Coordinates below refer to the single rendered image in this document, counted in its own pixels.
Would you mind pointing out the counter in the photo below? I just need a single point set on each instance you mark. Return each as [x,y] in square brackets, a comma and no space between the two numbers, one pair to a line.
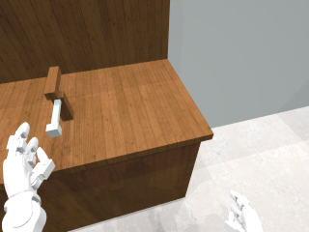
[131,132]

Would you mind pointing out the robot right hand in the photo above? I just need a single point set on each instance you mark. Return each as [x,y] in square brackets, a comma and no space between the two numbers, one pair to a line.
[248,220]

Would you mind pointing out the robot left forearm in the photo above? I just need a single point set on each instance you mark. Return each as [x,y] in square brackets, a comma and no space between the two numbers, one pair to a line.
[24,213]

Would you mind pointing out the tap lever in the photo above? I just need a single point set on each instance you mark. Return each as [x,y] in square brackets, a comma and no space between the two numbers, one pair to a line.
[54,129]

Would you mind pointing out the robot left hand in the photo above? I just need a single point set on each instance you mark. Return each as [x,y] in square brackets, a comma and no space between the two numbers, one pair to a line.
[17,167]

